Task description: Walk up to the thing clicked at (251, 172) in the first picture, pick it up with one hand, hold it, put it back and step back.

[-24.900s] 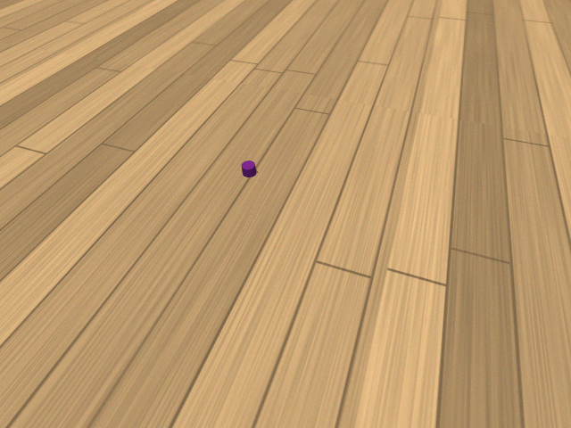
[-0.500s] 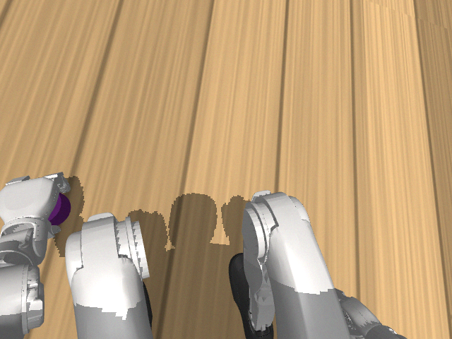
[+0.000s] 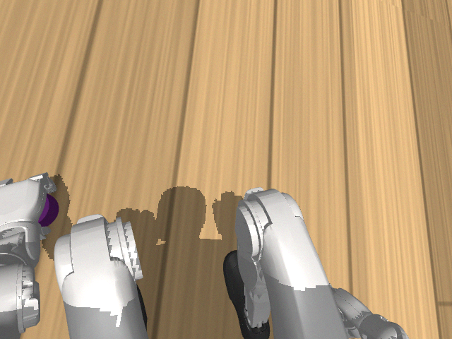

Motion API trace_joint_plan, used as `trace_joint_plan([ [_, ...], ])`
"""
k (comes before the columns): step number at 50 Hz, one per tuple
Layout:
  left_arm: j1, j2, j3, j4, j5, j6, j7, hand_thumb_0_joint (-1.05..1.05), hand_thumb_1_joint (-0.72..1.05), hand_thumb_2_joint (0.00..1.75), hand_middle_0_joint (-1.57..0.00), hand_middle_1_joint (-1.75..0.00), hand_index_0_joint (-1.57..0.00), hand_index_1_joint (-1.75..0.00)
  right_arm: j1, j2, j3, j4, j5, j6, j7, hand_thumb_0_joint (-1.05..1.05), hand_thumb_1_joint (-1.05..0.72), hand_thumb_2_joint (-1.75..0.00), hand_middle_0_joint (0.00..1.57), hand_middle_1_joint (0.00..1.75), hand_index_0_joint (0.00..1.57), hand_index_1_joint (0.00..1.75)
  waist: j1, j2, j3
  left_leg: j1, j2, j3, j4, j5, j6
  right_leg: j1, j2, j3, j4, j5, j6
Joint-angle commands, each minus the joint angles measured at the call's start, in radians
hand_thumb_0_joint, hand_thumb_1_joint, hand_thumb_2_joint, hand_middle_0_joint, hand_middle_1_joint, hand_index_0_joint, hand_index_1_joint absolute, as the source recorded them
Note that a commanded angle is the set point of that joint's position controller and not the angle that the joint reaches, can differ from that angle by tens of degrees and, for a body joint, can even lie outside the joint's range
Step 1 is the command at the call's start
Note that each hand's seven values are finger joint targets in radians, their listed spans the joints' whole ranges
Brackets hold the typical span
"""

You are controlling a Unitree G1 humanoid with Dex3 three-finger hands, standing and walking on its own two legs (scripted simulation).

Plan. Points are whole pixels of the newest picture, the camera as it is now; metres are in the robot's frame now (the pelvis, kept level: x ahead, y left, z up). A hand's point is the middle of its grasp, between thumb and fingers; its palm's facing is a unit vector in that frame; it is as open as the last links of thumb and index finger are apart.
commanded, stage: rest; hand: left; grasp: from above
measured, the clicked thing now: (32, 209) +0.35 +0.32 -0.25
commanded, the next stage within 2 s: open in 0.22 s
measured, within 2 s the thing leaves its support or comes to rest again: rests again in 0.24 s
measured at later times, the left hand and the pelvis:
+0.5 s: hand (40, 219) +0.33 +0.30 -0.24, palm faces -0.41 -0.14 -0.90, open 10.5 cm; pelvis -0.01 +0.00 +0.01, yaw -1 degrees
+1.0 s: hand (32, 222) +0.32 +0.31 -0.24, palm faces -0.46 -0.19 -0.87, open 13.9 cm; pelvis -0.01 +0.00 +0.01, yaw -1 degrees
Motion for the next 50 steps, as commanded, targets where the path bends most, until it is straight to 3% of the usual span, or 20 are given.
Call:
trace_joint_plan([
  [1,-0.163,0.196,-0.004,-0.076,-0.016,-0.019,0.023,0.0,0.34,0.62,-0.67,-0.82,-0.75,-0.74,0.147,-0.271,-0.076,-0.013,0.005,-0.012,0.0,0.0,-0.9,-0.9,0.2,0.3,0.2,0.3,0.001,0.32,-0.642,0.452,-0.01,0.133,-0.256,0.203,0.049,0.321,0.036,-0.089,-0.25,0.267,-0.057],
  [2,-0.165,0.219,0.009,-0.055,-0.013,-0.023,0.021,0.0,0.33,0.63,-0.67,-0.8,-0.74,-0.73,0.17,-0.281,-0.074,-0.001,0.0,-0.014,0.001,0.0,-0.9,-0.9,0.2,0.3,0.2,0.3,-0.018,0.309,-0.634,0.457,-0.011,0.132,-0.244,0.216,0.051,0.326,0.031,-0.095,-0.249,0.28,-0.051],
  [4,-0.167,0.221,0.012,-0.065,-0.012,-0.034,0.029,0.0,0.33,0.62,-0.67,-0.8,-0.74,-0.73,0.169,-0.287,-0.076,-0.003,-0.002,-0.013,0.0,0.0,-0.9,-0.9,0.2,0.3,0.2,0.3,-0.011,0.299,-0.626,0.444,-0.011,0.124,-0.253,0.208,0.051,0.321,0.033,-0.099,-0.253,0.264,-0.053],
  [8,-0.207,0.193,-0.043,-0.054,-0.002,-0.052,0.034,0.0,0.36,0.55,-0.66,-0.79,-0.75,-0.7,0.155,-0.292,-0.062,0.002,-0.01,-0.027,0.006,0.0,-0.9,-0.9,0.2,0.3,0.2,0.3,-0.035,0.306,-0.594,0.45,-0.011,0.114,-0.255,0.173,0.052,0.293,0.033,-0.109,-0.25,0.221,-0.052],
  [13,-0.185,0.213,-0.045,-0.052,0.005,-0.048,0.085,0.0,0.31,0.53,-0.62,-0.78,-0.71,-0.69,0.125,-0.307,-0.053,0.014,-0.011,-0.039,0.006,0.0,-0.9,-0.9,0.2,0.3,0.2,0.3,-0.014,0.31,-0.593,0.448,-0.009,0.115,-0.269,0.153,0.047,0.302,0.044,-0.1,-0.27,0.196,-0.056],
  [16,-0.174,0.199,-0.059,-0.019,0.013,-0.028,0.104,0.0,0.26,0.51,-0.59,-0.75,-0.67,-0.66,0.113,-0.308,-0.052,0.006,-0.008,-0.05,0.014,0.0,-0.9,-0.9,0.2,0.3,0.2,0.3,-0.021,0.32,-0.555,0.443,-0.009,0.117,-0.27,0.144,0.046,0.28,0.04,-0.103,-0.259,0.187,-0.057],
  [18,-0.188,0.21,-0.056,-0.049,0.007,-0.013,0.122,0.0,0.1,0.56,-0.43,-0.78,-0.51,-0.71,0.106,-0.31,-0.052,0.006,0.003,-0.052,0.017,0.0,-0.89,-0.89,0.2,0.3,0.2,0.3,-0.009,0.312,-0.572,0.441,-0.005,0.115,-0.28,0.143,0.042,0.293,0.044,-0.101,-0.276,0.19,-0.06],
  [20,-0.198,0.198,-0.06,-0.052,0.001,0.003,0.13,0.0,-0.06,0.57,-0.31,-0.83,-0.39,-0.74,0.109,-0.318,-0.05,-0.004,0.007,-0.059,0.025,0.0,-0.89,-0.89,0.2,0.3,0.2,0.3,-0.021,0.33,-0.575,0.464,-0.004,0.11,-0.286,0.16,0.04,0.3,0.043,-0.107,-0.271,0.209,-0.054],
  [23,-0.202,0.201,-0.059,-0.044,-0.003,0.027,0.139,0.0,-0.21,0.67,-0.23,-0.9,-0.3,-0.83,0.114,-0.323,-0.047,-0.004,0.011,-0.065,0.037,0.0,-0.89,-0.89,0.2,0.3,0.2,0.3,-0.028,0.33,-0.573,0.475,-0.001,0.1,-0.293,0.171,0.038,0.3,0.039,-0.117,-0.265,0.226,-0.052],
  [28,-0.226,0.197,-0.074,-0.03,-0.035,0.054,0.114,0.0,-0.36,0.79,-0.16,-0.96,-0.2,-0.91,0.115,-0.324,-0.048,-0.014,0.036,-0.088,0.054,0.0,-0.89,-0.9,0.2,0.3,0.2,0.3,-0.036,0.345,-0.561,0.485,0.003,0.098,-0.291,0.167,0.038,0.312,0.035,-0.108,-0.269,0.245,-0.053],
  [29,-0.233,0.218,-0.054,-0.044,-0.038,0.053,0.106,0.0,-0.38,0.81,-0.15,-0.97,-0.19,-0.93,0.123,-0.336,-0.052,-0.024,0.033,-0.097,0.058,0.0,-0.89,-0.9,0.2,0.3,0.2,0.3,-0.043,0.348,-0.584,0.505,0.003,0.097,-0.288,0.19,0.038,0.328,0.032,-0.114,-0.266,0.264,-0.048],
  [32,-0.163,0.285,0.018,-0.013,-0.042,0.055,0.093,0.0,-0.45,0.86,-0.08,-1.02,-0.12,-0.98,0.141,-0.343,-0.056,-0.026,0.038,-0.1,0.06,0.0,-0.89,-0.9,0.2,0.3,0.2,0.3,-0.021,0.361,-0.593,0.509,0.004,0.102,-0.281,0.228,0.037,0.366,0.032,-0.113,-0.261,0.299,-0.053],
  [34,-0.134,0.257,0.025,-0.011,-0.05,0.053,0.077,0.0,-0.5,0.91,-0.05,-1.05,-0.08,-1.02,0.147,-0.328,-0.059,-0.028,0.034,-0.089,0.062,0.0,-0.89,-0.9,0.2,0.3,0.2,0.3,-0.016,0.352,-0.62,0.499,0.003,0.111,-0.279,0.251,0.039,0.398,0.042,-0.107,-0.275,0.322,-0.055],
  [35,-0.177,0.249,0.005,-0.012,-0.052,0.047,0.062,0.0,-0.5,0.91,-0.05,-1.05,-0.08,-1.02,0.148,-0.322,-0.054,-0.037,0.035,-0.096,0.065,0.0,-0.89,-0.9,0.2,0.3,0.2,0.3,-0.038,0.347,-0.587,0.483,0.001,0.109,-0.268,0.231,0.042,0.374,0.034,-0.113,-0.269,0.306,-0.053],
  [39,-0.145,0.257,0.012,-0.015,-0.063,0.011,0.015,0.0,-0.52,0.94,-0.05,-1.06,-0.06,-1.04,0.158,-0.314,-0.052,-0.018,0.034,-0.086,0.057,0.0,-0.89,-0.9,0.2,0.3,0.2,0.3,-0.03,0.346,-0.595,0.482,0.004,0.1,-0.277,0.212,0.043,0.368,0.04,-0.115,-0.274,0.288,-0.058],
  [43,-0.199,0.235,-0.033,-0.043,-0.051,-0.044,-0.001,0.0,-0.5,0.94,-0.04,-1.06,-0.07,-1.04,0.162,-0.309,-0.04,-0.015,0.022,-0.074,0.053,0.0,-0.89,-0.9,0.2,0.3,0.2,0.3,-0.058,0.343,-0.578,0.501,0.002,0.087,-0.277,0.19,0.043,0.34,0.037,-0.131,-0.265,0.266,-0.057],
  [44,-0.204,0.226,-0.049,-0.059,-0.052,-0.058,0.0,0.0,-0.48,0.92,-0.04,-1.07,-0.07,-1.04,0.155,-0.32,-0.05,-0.013,0.02,-0.071,0.049,0.0,-0.89,-0.9,0.2,0.3,0.2,0.3,-0.056,0.345,-0.567,0.486,0.002,0.092,-0.273,0.184,0.045,0.342,0.039,-0.123,-0.276,0.259,-0.056],
  [46,-0.2,0.247,-0.042,-0.066,-0.042,-0.08,0.016,0.0,-0.47,0.91,-0.04,-1.07,-0.07,-1.03,0.14,-0.313,-0.038,-0.016,0.017,-0.062,0.046,0.0,-0.89,-0.9,0.2,0.3,0.2,0.3,-0.045,0.324,-0.572,0.458,0.001,0.094,-0.265,0.173,0.048,0.351,0.042,-0.111,-0.286,0.243,-0.059],
  [47,-0.208,0.215,-0.064,-0.086,-0.042,-0.088,0.025,0.0,-0.46,0.9,-0.03,-1.07,-0.07,-1.03,0.142,-0.324,-0.044,-0.014,0.013,-0.059,0.042,0.0,-0.88,-0.9,0.2,0.3,0.2,0.3,-0.047,0.313,-0.576,0.465,0.0,0.095,-0.271,0.181,0.047,0.36,0.044,-0.117,-0.297,0.245,-0.056],
  [50,-0.189,0.241,-0.053,-0.079,-0.012,-0.087,0.069,0.0,-0.43,0.88,-0.02,-1.07,-0.08,-1.01,0.121,-0.329,-0.042,-0.004,0.009,-0.056,0.036,0.0,-0.88,-0.89,0.2,0.3,0.2,0.3,-0.029,0.32,-0.557,0.459,-0.002,0.093,-0.289,0.138,0.043,0.316,0.047,-0.123,-0.292,0.18,-0.061],
])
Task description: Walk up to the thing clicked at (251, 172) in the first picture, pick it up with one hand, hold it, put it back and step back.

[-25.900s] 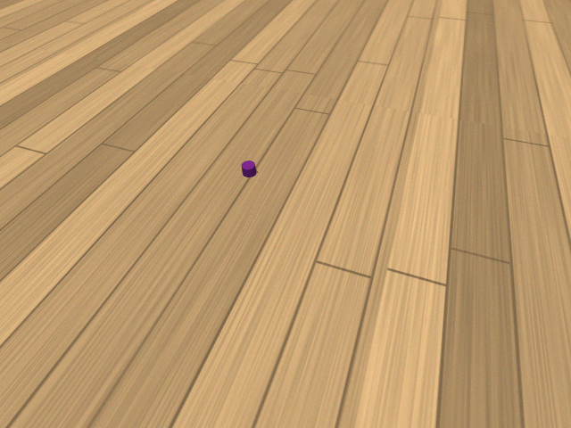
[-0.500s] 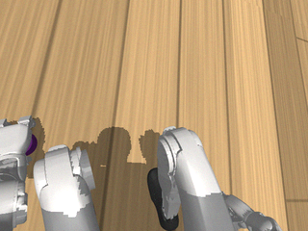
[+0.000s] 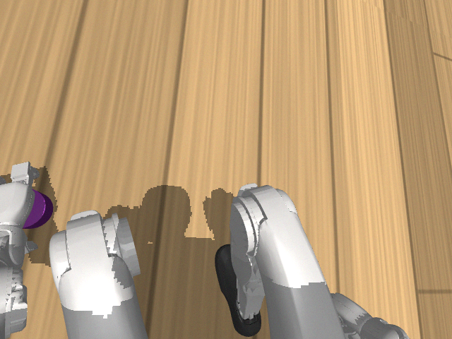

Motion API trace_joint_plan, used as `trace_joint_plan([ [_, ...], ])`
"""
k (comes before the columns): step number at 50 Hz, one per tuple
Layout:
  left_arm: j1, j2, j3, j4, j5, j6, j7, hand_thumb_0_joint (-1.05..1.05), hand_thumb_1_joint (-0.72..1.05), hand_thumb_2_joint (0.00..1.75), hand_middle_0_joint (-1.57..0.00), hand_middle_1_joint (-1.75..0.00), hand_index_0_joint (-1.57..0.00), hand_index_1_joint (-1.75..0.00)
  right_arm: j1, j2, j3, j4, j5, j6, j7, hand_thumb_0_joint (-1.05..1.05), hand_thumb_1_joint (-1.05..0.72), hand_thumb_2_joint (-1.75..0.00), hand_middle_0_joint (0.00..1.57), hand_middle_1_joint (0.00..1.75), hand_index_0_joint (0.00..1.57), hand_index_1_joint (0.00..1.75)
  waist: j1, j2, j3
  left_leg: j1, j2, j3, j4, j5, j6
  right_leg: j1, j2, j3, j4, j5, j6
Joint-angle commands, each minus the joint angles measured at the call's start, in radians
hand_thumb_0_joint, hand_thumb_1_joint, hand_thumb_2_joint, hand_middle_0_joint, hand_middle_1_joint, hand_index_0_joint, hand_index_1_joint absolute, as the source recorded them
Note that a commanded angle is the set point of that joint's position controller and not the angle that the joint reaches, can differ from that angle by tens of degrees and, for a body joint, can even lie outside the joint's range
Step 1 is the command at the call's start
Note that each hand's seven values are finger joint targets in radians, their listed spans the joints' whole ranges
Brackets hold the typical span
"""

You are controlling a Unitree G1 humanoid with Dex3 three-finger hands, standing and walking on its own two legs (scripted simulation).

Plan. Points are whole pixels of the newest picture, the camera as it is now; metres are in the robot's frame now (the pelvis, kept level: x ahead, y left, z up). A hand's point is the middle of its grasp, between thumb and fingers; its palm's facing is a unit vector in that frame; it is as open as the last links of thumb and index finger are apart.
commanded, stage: withdraw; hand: left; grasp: from above
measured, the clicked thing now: (27, 208) +0.35 +0.31 -0.27
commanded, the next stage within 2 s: home in 1.04 s
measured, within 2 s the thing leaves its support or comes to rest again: neither
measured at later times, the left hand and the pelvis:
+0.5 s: hand out of the picture +0.35 +0.33 -0.11, palm faces -0.30 -0.08 -0.95, open 14.0 cm; pelvis +0.00 +0.00 +0.04, yaw +4 degrees
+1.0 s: hand out of the picture +0.31 +0.32 -0.13, palm faces -0.45 -0.10 -0.89, open 14.0 cm; pelvis -0.02 -0.01 +0.04, yaw +6 degrees
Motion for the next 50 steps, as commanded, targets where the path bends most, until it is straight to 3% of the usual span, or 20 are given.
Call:
trace_joint_plan([
  [1,-0.176,0.18,0.001,-0.07,0.036,-0.016,0.086,0.0,-0.44,0.89,-0.03,-1.06,-0.07,-1.01,0.103,-0.31,-0.086,-0.015,0.007,-0.01,-0.014,0.0,-0.88,-0.89,0.2,0.3,0.2,0.3,-0.024,0.356,-0.595,0.432,-0.001,0.125,-0.283,0.117,0.032,0.247,0.036,-0.094,-0.239,0.148,-0.073],
  [7,-0.18,0.171,0.016,-0.072,0.062,0.066,0.171,0.0,-0.48,0.94,-0.04,-1.01,-0.08,-0.96,0.1,-0.32,-0.094,-0.035,0.024,-0.022,0.006,0.0,-0.89,-0.89,0.2,0.3,0.2,0.3,-0.016,0.393,-0.6,0.46,0.005,0.119,-0.312,0.148,0.02,0.247,0.034,-0.1,-0.232,0.199,-0.065],
  [10,-0.21,0.167,0.032,-0.162,0.015,0.121,0.183,0.0,-0.49,0.94,-0.04,-1.0,-0.08,-0.96,0.094,-0.307,-0.099,-0.037,0.043,-0.031,0.021,0.0,-0.89,-0.89,0.2,0.3,0.2,0.3,0.006,0.446,-0.671,0.488,0.008,0.128,-0.312,0.192,0.015,0.275,0.033,-0.086,-0.232,0.249,-0.065],
  [11,-0.206,0.186,0.066,-0.207,0.0,0.138,0.18,0.0,-0.49,0.94,-0.04,-0.99,-0.08,-0.96,0.11,-0.314,-0.109,-0.039,0.049,-0.033,0.027,0.0,-0.89,-0.89,0.2,0.3,0.2,0.3,0.018,0.481,-0.7,0.51,0.004,0.133,-0.319,0.212,0.014,0.28,0.027,-0.087,-0.226,0.267,-0.067],
  [13,-0.188,0.182,0.084,-0.27,-0.037,0.165,0.145,0.0,-0.5,0.95,-0.05,-0.99,-0.07,-0.96,0.123,-0.301,-0.13,-0.04,0.069,-0.041,0.041,0.0,-0.89,-0.9,0.2,0.3,0.2,0.3,0.039,0.54,-0.753,0.556,0.008,0.143,-0.319,0.224,0.011,0.277,0.021,-0.077,-0.209,0.284,-0.07],
  [16,-0.086,0.166,0.115,-0.46,-0.109,0.193,0.06,0.0,-0.53,0.97,-0.06,-0.99,-0.07,-0.98,0.133,-0.289,-0.178,-0.066,0.11,-0.023,0.042,0.0,-0.9,-0.9,0.2,0.3,0.2,0.3,0.109,0.603,-0.924,0.644,0.007,0.161,-0.354,0.235,0.007,0.289,0.011,-0.061,-0.23,0.296,-0.08],
  [18,-0.043,0.044,0.012,-0.629,-0.163,0.22,-0.019,0.0,-0.54,0.99,-0.06,-0.99,-0.07,-0.99,0.118,-0.271,-0.213,-0.073,0.146,0.006,0.029,0.0,-0.9,-0.9,0.2,0.3,0.2,0.3,0.135,0.638,-0.997,0.678,0.003,0.174,-0.419,0.219,0.002,0.256,0.007,-0.043,-0.249,0.285,-0.095],
  [20,-0.026,-0.071,-0.096,-0.704,-0.196,0.255,-0.113,0.0,-0.53,0.99,-0.09,-0.98,-0.08,-0.99,0.125,-0.249,-0.233,-0.081,0.182,0.039,0.006,0.0,-0.9,-0.9,0.2,0.3,0.2,0.3,0.115,0.546,-0.931,0.621,0.0,0.19,-0.446,0.173,0.015,0.23,0.012,-0.019,-0.31,0.256,-0.095],
  [22,-0.037,-0.065,-0.125,-0.757,-0.191,0.286,-0.204,0.0,-0.54,1.01,-0.09,-0.99,-0.08,-1.01,0.168,-0.25,-0.267,-0.1,0.212,0.08,-0.027,0.0,-0.91,-0.91,0.2,0.3,0.2,0.3,0.092,0.413,-0.892,0.573,-0.004,0.202,-0.472,0.16,0.034,0.28,0.02,0.015,-0.391,0.243,-0.088],
  [25,-0.061,-0.135,-0.216,-0.668,-0.206,0.295,-0.321,0.0,-0.55,1.03,-0.08,-1.02,-0.07,-1.03,0.215,-0.235,-0.282,-0.11,0.224,0.128,-0.064,0.0,-0.9,-0.91,0.2,0.3,0.2,0.3,0.025,0.174,-0.759,0.474,-0.008,0.198,-0.464,0.148,0.059,0.33,0.026,0.034,-0.466,0.246,-0.074],
  [26,-0.064,-0.134,-0.224,-0.647,-0.22,0.287,-0.348,0.0,-0.55,1.03,-0.08,-1.03,-0.07,-1.04,0.224,-0.228,-0.276,-0.127,0.227,0.137,-0.078,0.0,-0.9,-0.9,0.2,0.3,0.2,0.3,0.02,0.097,-0.726,0.426,-0.013,0.202,-0.46,0.148,0.07,0.373,0.027,0.043,-0.489,0.24,-0.07],
  [28,-0.04,-0.116,-0.202,-0.621,-0.237,0.271,-0.389,0.0,-0.52,1.02,-0.08,-1.03,-0.07,-1.03,0.234,-0.212,-0.257,-0.147,0.229,0.149,-0.102,0.0,-0.9,-0.9,0.2,0.3,0.2,0.3,0.059,0.032,-0.723,0.404,-0.022,0.213,-0.466,0.163,0.078,0.448,0.014,0.055,-0.507,0.239,-0.066],
  [31,-0.055,-0.044,-0.133,-0.589,-0.211,0.23,-0.433,0.0,-0.51,1.02,-0.08,-1.03,-0.07,-1.04,0.221,-0.2,-0.232,-0.173,0.231,0.158,-0.138,0.0,-0.9,-0.9,0.2,0.3,0.2,0.3,0.1,0.015,-0.731,0.412,-0.03,0.225,-0.471,0.176,0.079,0.487,0.002,0.069,-0.523,0.213,-0.064],
  [34,-0.07,0.021,-0.082,-0.518,-0.149,0.173,-0.44,0.0,-0.53,1.03,-0.08,-1.04,-0.07,-1.04,0.185,-0.188,-0.204,-0.193,0.229,0.171,-0.171,0.0,-0.9,-0.9,0.2,0.3,0.2,0.3,0.108,0.021,-0.661,0.366,-0.038,0.235,-0.475,0.112,0.077,0.436,0.0,0.082,-0.527,0.106,-0.073],
  [38,-0.142,0.083,-0.046,-0.527,-0.077,0.091,-0.406,0.0,-0.52,1.02,-0.09,-1.03,-0.08,-1.04,0.158,-0.175,-0.186,-0.199,0.213,0.183,-0.203,0.0,-0.9,-0.9,0.2,0.3,0.2,0.3,0.114,0.111,-0.645,0.357,-0.043,0.251,-0.477,0.04,0.072,0.38,0.002,0.107,-0.521,0.003,-0.087],
  [39,-0.174,0.112,-0.029,-0.552,-0.058,0.071,-0.389,0.0,-0.52,1.02,-0.09,-1.03,-0.08,-1.03,0.158,-0.175,-0.183,-0.193,0.207,0.183,-0.208,0.0,-0.9,-0.9,0.2,0.3,0.2,0.3,0.122,0.17,-0.671,0.394,-0.043,0.251,-0.482,0.05,0.067,0.367,0.001,0.105,-0.508,0.016,-0.092],
  [41,-0.22,0.104,-0.036,-0.541,-0.026,0.041,-0.357,0.0,-0.54,1.03,-0.09,-1.02,-0.07,-1.03,0.167,-0.171,-0.184,-0.18,0.195,0.183,-0.221,0.0,-0.9,-0.9,0.2,0.3,0.2,0.3,0.106,0.242,-0.706,0.432,-0.041,0.244,-0.478,0.057,0.057,0.332,0.001,0.098,-0.474,0.024,-0.098],
  [44,-0.255,0.054,-0.065,-0.475,-0.014,0.018,-0.301,0.0,-0.54,1.02,-0.07,-1.01,-0.06,-1.02,0.183,-0.178,-0.187,-0.163,0.176,0.173,-0.232,0.0,-0.9,-0.9,0.2,0.3,0.2,0.3,0.069,0.273,-0.689,0.456,-0.037,0.228,-0.475,0.011,0.047,0.252,0.001,0.078,-0.453,-0.021,-0.1],
  [47,-0.328,0.074,-0.047,-0.543,-0.012,0.011,-0.239,0.0,-0.54,1.01,-0.06,-1.01,-0.06,-1.01,0.212,-0.19,-0.199,-0.14,0.156,0.165,-0.243,0.0,-0.9,-0.9,0.2,0.3,0.2,0.3,0.076,0.346,-0.799,0.528,-0.042,0.228,-0.466,0.051,0.037,0.249,-0.012,0.06,-0.43,0.025,-0.098],
  [50,-0.289,0.093,-0.022,-0.572,-0.013,0.043,-0.19,0.0,-0.54,1.01,-0.06,-1.01,-0.06,-1.01,0.223,-0.207,-0.224,-0.122,0.153,0.161,-0.246,0.0,-0.9,-0.9,0.2,0.3,0.2,0.3,0.092,0.392,-0.864,0.616,-0.04,0.225,-0.489,0.073,0.026,0.223,-0.017,0.036,-0.407,0.053,-0.1],
])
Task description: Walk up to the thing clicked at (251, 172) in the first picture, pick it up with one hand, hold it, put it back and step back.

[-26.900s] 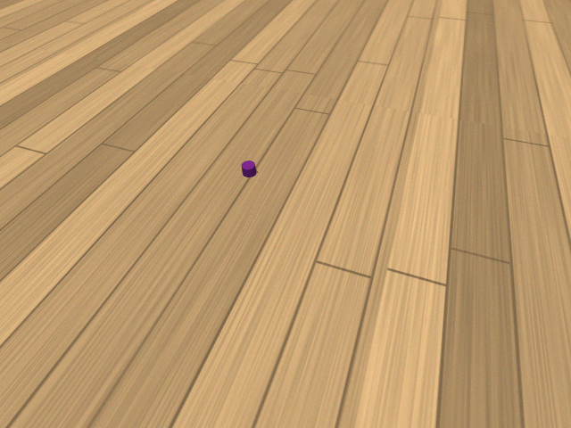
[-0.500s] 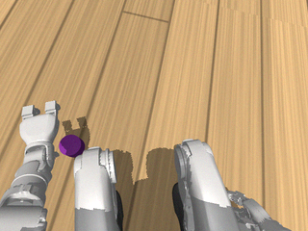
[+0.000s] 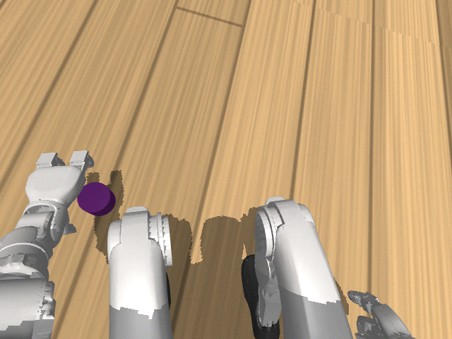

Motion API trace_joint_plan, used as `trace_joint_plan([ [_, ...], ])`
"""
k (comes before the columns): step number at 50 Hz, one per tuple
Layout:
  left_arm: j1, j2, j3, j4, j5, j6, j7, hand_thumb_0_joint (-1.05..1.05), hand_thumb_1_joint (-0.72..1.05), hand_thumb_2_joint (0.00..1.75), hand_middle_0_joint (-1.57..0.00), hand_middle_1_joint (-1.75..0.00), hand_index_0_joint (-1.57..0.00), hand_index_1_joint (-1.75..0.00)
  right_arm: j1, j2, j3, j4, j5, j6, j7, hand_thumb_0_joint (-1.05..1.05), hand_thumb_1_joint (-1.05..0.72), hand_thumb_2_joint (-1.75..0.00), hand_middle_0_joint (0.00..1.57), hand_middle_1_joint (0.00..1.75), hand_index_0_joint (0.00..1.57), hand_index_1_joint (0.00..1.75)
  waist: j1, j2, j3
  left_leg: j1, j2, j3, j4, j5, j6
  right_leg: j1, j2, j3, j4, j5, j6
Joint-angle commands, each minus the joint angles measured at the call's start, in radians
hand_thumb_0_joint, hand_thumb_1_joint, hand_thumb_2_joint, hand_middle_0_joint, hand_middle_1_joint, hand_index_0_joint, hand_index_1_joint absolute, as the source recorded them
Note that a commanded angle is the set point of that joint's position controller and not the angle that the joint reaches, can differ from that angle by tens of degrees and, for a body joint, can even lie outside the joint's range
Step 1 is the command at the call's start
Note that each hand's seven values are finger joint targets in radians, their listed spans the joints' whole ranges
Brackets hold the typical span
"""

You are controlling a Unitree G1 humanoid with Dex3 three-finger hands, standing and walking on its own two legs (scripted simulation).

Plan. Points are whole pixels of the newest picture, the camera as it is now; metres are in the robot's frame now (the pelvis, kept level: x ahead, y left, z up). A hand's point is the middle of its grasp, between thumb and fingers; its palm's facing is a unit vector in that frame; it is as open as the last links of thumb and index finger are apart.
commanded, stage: withdraw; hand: left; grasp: from above
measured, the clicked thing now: (97, 199) +0.40 +0.29 -0.30
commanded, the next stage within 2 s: home in 0.04 s
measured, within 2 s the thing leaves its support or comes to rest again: neither
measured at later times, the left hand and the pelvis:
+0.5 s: hand (43, 201) +0.34 +0.27 -0.02, palm faces -0.37 -0.37 -0.85, open 10.7 cm; pelvis +0.02 +0.01 +0.11, yaw +2 degrees
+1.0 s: hand out of the picture +0.24 +0.23 +0.22, palm faces -0.01 -0.91 -0.42, open 7.4 cm; pelvis +0.05 +0.01 +0.30, yaw +6 degrees
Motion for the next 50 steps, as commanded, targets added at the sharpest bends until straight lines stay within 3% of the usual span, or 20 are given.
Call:
trace_joint_plan([
  [1,-0.365,0.25,0.086,-0.256,-0.012,0.019,0.122,0.0,-0.54,1.0,-0.05,-1.02,-0.06,-1.0,0.127,-0.204,-0.084,-0.036,-0.007,-0.032,-0.014,0.0,-0.9,-0.9,0.2,0.3,0.2,0.3,0.007,0.356,-0.732,0.59,-0.019,0.114,-0.288,-0.029,0.036,0.228,0.017,-0.049,-0.285,-0.005,-0.062],
  [2,-0.328,0.267,0.109,-0.234,-0.009,0.037,0.133,0.0,-0.54,1.0,-0.05,-1.01,-0.06,-1.0,0.135,-0.212,-0.092,-0.039,-0.005,-0.034,-0.014,0.0,-0.9,-0.9,0.2,0.3,0.2,0.3,0.013,0.35,-0.737,0.607,-0.017,0.111,-0.303,-0.031,0.036,0.222,0.013,-0.061,-0.282,-0.004,-0.062],
  [5,-0.266,0.253,0.118,-0.227,-0.024,0.098,0.137,0.0,-0.54,1.0,-0.06,-1.0,-0.07,-0.99,0.143,-0.214,-0.1,-0.047,0.007,-0.028,-0.011,0.0,-0.9,-0.9,0.2,0.3,0.2,0.3,0.034,0.353,-0.766,0.635,-0.012,0.1,-0.355,-0.044,0.037,0.22,0.007,-0.071,-0.298,0.014,-0.066],
  [7,-0.242,0.217,0.088,-0.231,-0.036,0.138,0.114,0.0,-0.45,0.91,-0.14,-0.92,-0.15,-0.91,0.161,-0.208,-0.105,-0.054,0.02,-0.024,-0.007,0.0,-0.89,-0.89,0.2,0.3,0.2,0.3,0.033,0.333,-0.794,0.657,-0.01,0.102,-0.366,-0.012,0.043,0.254,0.009,-0.07,-0.32,0.058,-0.064],
  [9,-0.208,0.207,0.088,-0.233,-0.067,0.171,0.082,0.0,-0.29,1.01,-0.24,-0.76,-0.22,-0.78,0.181,-0.197,-0.102,-0.055,0.033,-0.019,-0.005,0.0,-0.89,-0.89,0.2,0.3,0.2,0.3,0.038,0.29,-0.781,0.633,-0.015,0.11,-0.375,0.016,0.055,0.314,0.01,-0.06,-0.358,0.092,-0.058],
  [10,-0.182,0.2,0.087,-0.224,-0.094,0.184,0.061,0.0,-0.37,0.93,-0.16,-0.84,-0.18,-0.86,0.187,-0.195,-0.102,-0.059,0.04,-0.017,-0.003,0.0,-0.89,-0.89,0.2,0.3,0.2,0.3,0.043,0.254,-0.772,0.619,-0.015,0.109,-0.38,0.016,0.06,0.33,0.01,-0.056,-0.371,0.093,-0.055],
  [11,-0.159,0.168,0.067,-0.211,-0.112,0.193,0.035,0.0,-0.29,0.98,-0.23,-0.76,-0.21,-0.78,0.196,-0.189,-0.098,-0.062,0.045,-0.017,-0.003,0.0,-0.89,-0.89,0.2,0.3,0.2,0.3,0.033,0.231,-0.751,0.609,-0.016,0.107,-0.383,0.024,0.064,0.345,0.01,-0.054,-0.378,0.102,-0.053],
  [13,-0.094,0.118,0.033,-0.249,-0.163,0.203,-0.02,0.0,-0.13,0.97,-0.23,-0.68,-0.21,-0.7,0.2,-0.175,-0.099,-0.073,0.062,-0.015,-0.002,0.0,-0.89,-0.9,0.2,0.3,0.2,0.3,0.034,0.179,-0.742,0.602,-0.016,0.105,-0.403,0.043,0.07,0.411,0.016,-0.05,-0.414,0.122,-0.048],
  [15,-0.048,0.123,0.04,-0.376,-0.229,0.207,-0.075,0.0,0.03,0.95,-0.22,-0.62,-0.21,-0.63,0.197,-0.168,-0.104,-0.107,0.082,-0.009,-0.007,0.0,-0.89,-0.9,0.2,0.3,0.2,0.3,0.057,0.151,-0.765,0.614,-0.017,0.106,-0.441,0.039,0.074,0.487,0.016,-0.039,-0.46,0.114,-0.045],
  [18,0.14,0.045,-0.007,-0.546,-0.333,0.216,-0.157,0.0,0.26,0.93,-0.22,-0.54,-0.2,-0.56,0.164,-0.156,-0.112,-0.157,0.112,-0.008,-0.019,0.0,-0.89,-0.9,0.2,0.3,0.2,0.3,0.07,0.104,-0.731,0.647,-0.019,0.105,-0.511,0.018,0.075,0.567,0.016,-0.024,-0.54,0.103,-0.038],
  [20,0.221,0.045,0.011,-0.689,-0.404,0.225,-0.197,0.0,0.38,0.91,-0.21,-0.48,-0.2,-0.49,0.139,-0.148,-0.114,-0.188,0.127,-0.004,-0.035,0.0,-0.9,-0.9,0.2,0.3,0.2,0.3,0.081,0.087,-0.711,0.677,-0.019,0.105,-0.557,0.014,0.075,0.619,0.01,-0.013,-0.59,0.108,-0.033],
  [21,0.208,0.056,0.019,-0.796,-0.439,0.224,-0.213,0.0,0.45,0.94,-0.21,-0.48,-0.2,-0.49,0.125,-0.141,-0.116,-0.202,0.134,-0.005,-0.044,0.0,-0.9,-0.9,0.2,0.3,0.2,0.3,0.084,0.112,-0.732,0.711,-0.018,0.107,-0.578,0.026,0.073,0.649,0.01,-0.006,-0.609,0.121,-0.033],
  [23,0.262,0.019,0.01,-0.848,-0.492,0.238,-0.24,0.0,0.58,0.94,-0.21,-0.44,-0.2,-0.44,0.106,-0.135,-0.112,-0.209,0.144,-0.004,-0.06,0.0,-0.9,-0.9,0.2,0.3,0.2,0.3,0.075,0.116,-0.673,0.761,-0.014,0.092,-0.625,0.023,0.068,0.645,0.004,-0.003,-0.634,0.124,-0.033],
  [24,0.252,0.056,0.045,-0.923,-0.514,0.241,-0.242,0.0,0.66,0.88,-0.2,-0.36,-0.2,-0.37,0.095,-0.131,-0.111,-0.219,0.15,-0.003,-0.071,0.0,-0.9,-0.9,0.2,0.3,0.2,0.3,0.093,0.134,-0.69,0.797,-0.011,0.094,-0.65,0.02,0.068,0.673,0.007,0.004,-0.658,0.117,-0.036],
  [27,0.361,0.002,0.042,-0.977,-0.568,0.262,-0.248,0.0,0.89,0.9,-0.2,-0.31,-0.2,-0.31,0.06,-0.113,-0.099,-0.236,0.16,-0.006,-0.095,0.0,-0.9,-0.9,0.2,0.3,0.2,0.3,0.095,0.145,-0.663,0.858,-0.01,0.103,-0.701,0.054,0.065,0.729,0.002,0.016,-0.706,0.14,-0.038],
  [31,0.456,-0.062,0.025,-1.069,-0.665,0.306,-0.27,0.0,0.9,0.9,-0.2,-0.3,-0.2,-0.3,0.03,-0.107,-0.094,-0.26,0.167,-0.021,-0.121,0.0,-0.9,-0.9,0.2,0.3,0.2,0.3,0.083,0.157,-0.586,0.96,-0.004,0.093,-0.822,-0.018,0.063,0.791,-0.003,0.023,-0.807,0.07,-0.038],
  [36,0.621,-0.114,-0.011,-1.203,-0.823,0.383,-0.328,0.0,0.9,0.9,-0.2,-0.3,-0.2,-0.3,-0.008,-0.102,-0.078,-0.314,0.177,-0.054,-0.154,0.0,-0.9,-0.9,0.2,0.3,0.2,0.3,0.071,0.144,-0.52,1.084,-0.003,0.074,-0.963,-0.059,0.06,0.903,-0.004,0.029,-0.928,0.04,-0.034],
  [41,0.75,-0.137,0.002,-1.321,-0.969,0.439,-0.351,0.0,0.9,0.9,-0.2,-0.3,-0.2,-0.3,-0.006,-0.08,-0.05,-0.354,0.184,-0.084,-0.184,0.0,-0.9,-0.9,0.2,0.3,0.2,0.3,0.064,0.138,-0.434,1.181,-0.007,0.075,-1.077,-0.074,0.062,1.022,-0.005,0.044,-1.051,0.023,-0.032],
  [45,0.858,-0.17,0.014,-1.382,-1.061,0.486,-0.348,0.0,0.9,0.9,-0.2,-0.3,-0.2,-0.3,0.026,-0.061,-0.032,-0.376,0.186,-0.104,-0.206,0.0,-0.9,-0.9,0.2,0.3,0.2,0.3,0.066,0.155,-0.388,1.288,-0.007,0.065,-1.185,-0.031,0.054,1.122,-0.005,0.042,-1.141,0.058,-0.033],
  [50,0.975,-0.207,0.021,-1.469,-1.157,0.553,-0.349,0.0,0.9,0.9,-0.2,-0.3,-0.2,-0.3,0.078,-0.041,-0.014,-0.398,0.186,-0.124,-0.237,0.0,-0.9,-0.9,0.2,0.3,0.2,0.3,0.057,0.151,-0.362,1.436,-0.005,0.071,-1.286,0.121,0.048,1.29,-0.004,0.039,-1.263,0.186,-0.03],
])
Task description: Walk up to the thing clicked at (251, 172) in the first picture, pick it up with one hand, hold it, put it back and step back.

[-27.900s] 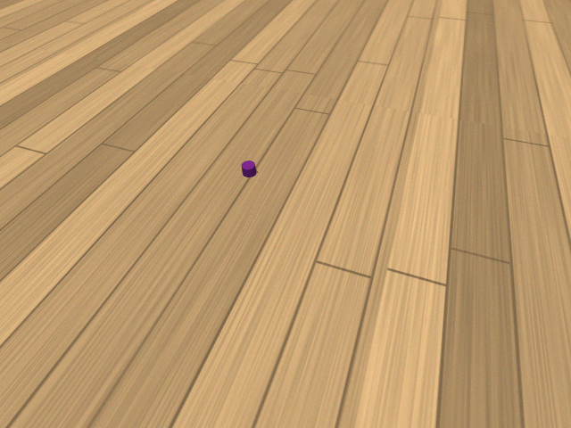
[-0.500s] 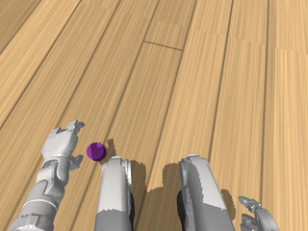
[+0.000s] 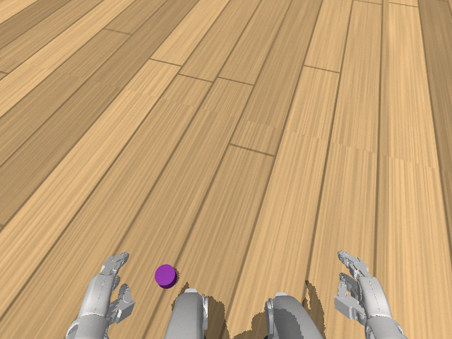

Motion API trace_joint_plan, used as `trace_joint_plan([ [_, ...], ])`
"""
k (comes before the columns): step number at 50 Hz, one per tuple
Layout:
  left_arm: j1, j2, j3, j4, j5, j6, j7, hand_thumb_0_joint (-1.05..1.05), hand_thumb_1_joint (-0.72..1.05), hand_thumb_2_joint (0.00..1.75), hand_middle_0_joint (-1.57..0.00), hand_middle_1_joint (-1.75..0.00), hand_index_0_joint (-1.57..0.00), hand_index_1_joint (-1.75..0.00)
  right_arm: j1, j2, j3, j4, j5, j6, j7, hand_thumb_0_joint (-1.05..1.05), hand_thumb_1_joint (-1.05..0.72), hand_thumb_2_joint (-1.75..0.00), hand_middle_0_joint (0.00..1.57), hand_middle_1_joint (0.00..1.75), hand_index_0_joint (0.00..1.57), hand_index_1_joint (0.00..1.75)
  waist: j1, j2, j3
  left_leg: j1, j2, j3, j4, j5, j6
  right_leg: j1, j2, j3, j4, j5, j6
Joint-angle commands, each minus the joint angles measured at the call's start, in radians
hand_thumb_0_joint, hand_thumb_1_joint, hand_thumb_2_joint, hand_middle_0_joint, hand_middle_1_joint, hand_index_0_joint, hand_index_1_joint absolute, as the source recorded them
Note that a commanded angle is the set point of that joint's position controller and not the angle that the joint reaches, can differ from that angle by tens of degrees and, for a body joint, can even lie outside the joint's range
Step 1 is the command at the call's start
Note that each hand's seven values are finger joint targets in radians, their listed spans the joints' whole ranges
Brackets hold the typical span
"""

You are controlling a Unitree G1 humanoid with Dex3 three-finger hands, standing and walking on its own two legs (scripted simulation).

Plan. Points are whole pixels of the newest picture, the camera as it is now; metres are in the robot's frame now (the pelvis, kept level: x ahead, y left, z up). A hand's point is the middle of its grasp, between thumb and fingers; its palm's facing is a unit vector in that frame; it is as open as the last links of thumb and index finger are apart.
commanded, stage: home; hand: left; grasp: from above
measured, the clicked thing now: (166, 276) +0.37 +0.24 -0.60
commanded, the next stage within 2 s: none
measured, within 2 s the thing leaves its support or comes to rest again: neither
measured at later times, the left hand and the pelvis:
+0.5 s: hand (119, 297) +0.20 +0.18 +0.04, palm faces +0.08 -0.98 -0.19, open 7.4 cm; pelvis +0.05 +0.00 +0.09, yaw +2 degrees
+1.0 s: hand (123, 297) +0.20 +0.17 +0.04, palm faces +0.08 -0.98 -0.20, open 7.4 cm; pelvis +0.05 -0.01 +0.09, yaw +2 degrees
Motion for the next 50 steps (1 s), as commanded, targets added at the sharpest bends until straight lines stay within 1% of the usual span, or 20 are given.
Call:
trace_joint_plan([
  [1,0.027,0.095,0.08,-0.256,-0.076,0.017,0.013,0.0,0.9,0.9,-0.2,-0.3,-0.2,-0.3,0.037,-0.144,-0.054,-0.141,0.0,-0.066,-0.044,0.0,-0.9,-0.9,0.2,0.3,0.2,0.3,-0.033,0.072,-0.231,0.401,-0.018,0.001,-0.367,0.112,0.022,0.26,0.025,0.009,-0.331,0.155,-0.03],
  [2,0.049,0.087,0.085,-0.284,-0.095,0.034,0.012,0.0,0.9,0.9,-0.2,-0.3,-0.2,-0.3,0.045,-0.141,-0.049,-0.151,0.001,-0.069,-0.051,0.0,-0.9,-0.9,0.2,0.3,0.2,0.3,-0.024,0.075,-0.219,0.427,-0.022,0.01,-0.387,0.136,0.022,0.291,0.023,0.008,-0.361,0.174,-0.03],
  [3,0.062,0.071,0.075,-0.3,-0.111,0.051,0.01,0.0,0.9,0.9,-0.2,-0.3,-0.2,-0.3,0.055,-0.134,-0.043,-0.153,0.0,-0.073,-0.06,0.0,-0.9,-0.9,0.2,0.3,0.2,0.3,-0.037,0.063,-0.206,0.445,-0.022,0.008,-0.408,0.159,0.023,0.327,0.024,0.008,-0.392,0.196,-0.027],
  [4,0.099,0.067,0.098,-0.317,-0.128,0.069,0.011,0.0,0.9,0.9,-0.2,-0.3,-0.2,-0.3,0.06,-0.134,-0.041,-0.164,-0.001,-0.076,-0.067,0.0,-0.9,-0.9,0.2,0.3,0.2,0.3,-0.025,0.056,-0.189,0.469,-0.02,0.004,-0.435,0.171,0.021,0.356,0.025,0.003,-0.412,0.204,-0.026],
  [6,0.14,0.038,0.094,-0.356,-0.161,0.103,0.009,0.0,0.9,0.9,-0.2,-0.3,-0.2,-0.3,0.076,-0.125,-0.033,-0.178,0.0,-0.082,-0.084,0.0,-0.9,-0.9,0.2,0.3,0.2,0.3,-0.03,0.057,-0.163,0.513,-0.024,0.009,-0.476,0.203,0.019,0.405,0.027,0.0,-0.466,0.234,-0.024],
  [7,0.164,0.031,0.101,-0.383,-0.178,0.119,0.007,0.0,0.9,0.9,-0.2,-0.3,-0.2,-0.3,0.082,-0.126,-0.033,-0.181,-0.001,-0.088,-0.091,0.0,-0.9,-0.9,0.2,0.3,0.2,0.3,-0.024,0.052,-0.151,0.534,-0.02,0.005,-0.497,0.227,0.017,0.429,0.027,-0.005,-0.481,0.253,-0.023],
  [8,0.177,0.035,0.117,-0.394,-0.189,0.132,0.006,0.0,0.9,0.9,-0.2,-0.3,-0.2,-0.3,0.081,-0.124,-0.03,-0.186,-0.002,-0.092,-0.097,0.0,-0.9,-0.9,0.2,0.3,0.2,0.3,-0.017,0.061,-0.133,0.551,-0.02,0.011,-0.513,0.238,0.016,0.442,0.028,-0.009,-0.499,0.261,-0.023],
  [9,0.197,0.02,0.108,-0.398,-0.198,0.143,0.002,0.0,0.9,0.9,-0.2,-0.3,-0.2,-0.3,0.087,-0.12,-0.029,-0.185,-0.005,-0.098,-0.104,0.0,-0.9,-0.9,0.2,0.3,0.2,0.3,-0.026,0.051,-0.119,0.562,-0.02,0.011,-0.521,0.255,0.016,0.453,0.032,-0.011,-0.512,0.274,-0.022],
  [13,0.235,0.002,0.117,-0.39,-0.219,0.167,-0.017,0.0,0.9,0.9,-0.2,-0.3,-0.2,-0.3,0.096,-0.116,-0.025,-0.198,-0.011,-0.119,-0.122,0.0,-0.9,-0.9,0.2,0.3,0.2,0.3,-0.022,0.003,-0.05,0.562,-0.028,0.024,-0.542,0.263,0.026,0.483,0.028,-0.016,-0.565,0.278,-0.019],
  [15,0.236,0.009,0.125,-0.407,-0.221,0.17,-0.029,0.0,0.9,0.9,-0.2,-0.3,-0.2,-0.3,0.098,-0.121,-0.033,-0.2,-0.015,-0.126,-0.125,0.0,-0.9,-0.9,0.2,0.3,0.2,0.3,-0.021,0.015,-0.054,0.583,-0.027,0.028,-0.559,0.262,0.027,0.494,0.028,-0.019,-0.579,0.273,-0.019],
  [19,0.228,0.008,0.117,-0.376,-0.215,0.165,-0.048,0.0,0.9,0.9,-0.2,-0.3,-0.2,-0.3,0.099,-0.131,-0.039,-0.202,-0.02,-0.141,-0.126,0.0,-0.9,-0.9,0.2,0.3,0.2,0.3,-0.022,-0.002,-0.024,0.59,-0.03,0.041,-0.569,0.261,0.029,0.5,0.024,-0.021,-0.594,0.268,-0.011],
  [21,0.197,0.013,0.121,-0.379,-0.211,0.151,-0.055,0.0,0.9,0.9,-0.2,-0.3,-0.2,-0.3,0.099,-0.135,-0.043,-0.198,-0.026,-0.148,-0.125,0.0,-0.9,-0.9,0.2,0.3,0.2,0.3,-0.025,0.009,-0.019,0.596,-0.031,0.043,-0.573,0.251,0.028,0.498,0.023,-0.02,-0.595,0.257,-0.012],
  [25,0.194,0.022,0.122,-0.392,-0.205,0.136,-0.058,0.0,0.9,0.9,-0.2,-0.3,-0.2,-0.3,0.096,-0.138,-0.046,-0.191,-0.026,-0.159,-0.122,0.0,-0.9,-0.9,0.2,0.3,0.2,0.3,-0.016,0.032,-0.041,0.62,-0.031,0.042,-0.575,0.287,0.024,0.516,0.02,-0.019,-0.586,0.292,-0.014],
  [31,0.192,0.024,0.117,-0.382,-0.198,0.127,-0.056,0.0,0.9,0.9,-0.2,-0.3,-0.2,-0.3,0.091,-0.141,-0.044,-0.175,-0.03,-0.161,-0.122,0.0,-0.9,-0.9,0.2,0.3,0.2,0.3,-0.021,0.032,-0.058,0.65,-0.03,0.041,-0.567,0.338,0.025,0.535,0.018,-0.015,-0.583,0.352,-0.011],
  [34,0.193,0.02,0.118,-0.367,-0.197,0.124,-0.055,0.0,0.9,0.9,-0.2,-0.3,-0.2,-0.3,0.077,-0.14,-0.042,-0.174,-0.032,-0.16,-0.121,0.0,-0.9,-0.9,0.2,0.3,0.2,0.3,-0.016,0.028,-0.04,0.639,-0.028,0.036,-0.576,0.305,0.024,0.527,0.02,-0.019,-0.586,0.317,-0.013],
  [39,0.183,0.02,0.113,-0.371,-0.203,0.122,-0.055,0.0,0.9,0.9,-0.2,-0.3,-0.2,-0.3,0.078,-0.139,-0.04,-0.171,-0.032,-0.159,-0.123,0.0,-0.9,-0.9,0.2,0.3,0.2,0.3,-0.018,0.005,-0.055,0.635,-0.032,0.04,-0.565,0.311,0.029,0.542,0.015,-0.012,-0.594,0.333,-0.008],
  [40,0.194,0.024,0.118,-0.364,-0.203,0.123,-0.055,0.0,0.9,0.9,-0.2,-0.3,-0.2,-0.3,0.077,-0.141,-0.04,-0.169,-0.032,-0.159,-0.124,0.0,-0.9,-0.9,0.2,0.3,0.2,0.3,-0.01,0.012,-0.053,0.635,-0.031,0.043,-0.569,0.311,0.028,0.541,0.017,-0.013,-0.592,0.33,-0.009],
  [41,0.184,0.028,0.116,-0.367,-0.201,0.124,-0.055,0.0,0.9,0.9,-0.2,-0.3,-0.2,-0.3,0.074,-0.14,-0.041,-0.171,-0.031,-0.158,-0.124,0.0,-0.9,-0.9,0.2,0.3,0.2,0.3,-0.018,0.021,-0.053,0.64,-0.03,0.044,-0.568,0.309,0.028,0.533,0.015,-0.01,-0.595,0.33,-0.01],
  [44,0.192,0.021,0.113,-0.355,-0.202,0.122,-0.053,0.0,0.9,0.9,-0.2,-0.3,-0.2,-0.3,0.075,-0.138,-0.041,-0.167,-0.033,-0.16,-0.126,0.0,-0.9,-0.9,0.2,0.3,0.2,0.3,-0.02,0.005,-0.053,0.632,-0.03,0.04,-0.564,0.309,0.029,0.535,0.015,-0.013,-0.594,0.33,-0.008],
  [50,0.184,0.027,0.123,-0.374,-0.205,0.12,-0.055,0.0,0.9,0.9,-0.2,-0.3,-0.2,-0.3,0.071,-0.138,-0.041,-0.169,-0.032,-0.163,-0.128,0.0,-0.9,-0.9,0.2,0.3,0.2,0.3,-0.01,0.015,-0.044,0.619,-0.031,0.042,-0.577,0.256,0.028,0.527,0.016,-0.012,-0.605,0.274,-0.011],
])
